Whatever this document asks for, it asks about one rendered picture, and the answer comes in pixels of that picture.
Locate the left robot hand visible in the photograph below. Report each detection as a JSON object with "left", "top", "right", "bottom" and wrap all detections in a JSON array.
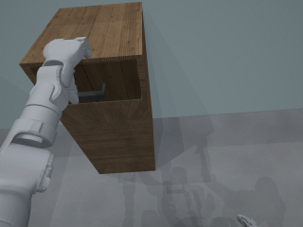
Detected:
[{"left": 43, "top": 37, "right": 92, "bottom": 105}]

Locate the cabinet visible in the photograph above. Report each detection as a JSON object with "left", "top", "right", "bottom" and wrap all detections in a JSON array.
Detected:
[{"left": 19, "top": 2, "right": 155, "bottom": 174}]

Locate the robot left upper arm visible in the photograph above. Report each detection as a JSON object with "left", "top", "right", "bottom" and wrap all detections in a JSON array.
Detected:
[{"left": 0, "top": 143, "right": 55, "bottom": 227}]

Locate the handle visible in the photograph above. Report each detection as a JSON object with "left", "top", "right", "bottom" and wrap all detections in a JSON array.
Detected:
[{"left": 76, "top": 82, "right": 107, "bottom": 101}]

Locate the right robot hand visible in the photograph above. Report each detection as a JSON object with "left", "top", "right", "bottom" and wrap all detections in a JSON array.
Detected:
[{"left": 237, "top": 214, "right": 259, "bottom": 227}]

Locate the left robot forearm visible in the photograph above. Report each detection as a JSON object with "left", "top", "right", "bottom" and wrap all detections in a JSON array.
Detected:
[{"left": 0, "top": 57, "right": 74, "bottom": 162}]

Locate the drawer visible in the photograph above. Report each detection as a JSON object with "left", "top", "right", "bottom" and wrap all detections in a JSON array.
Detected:
[{"left": 29, "top": 59, "right": 141, "bottom": 104}]

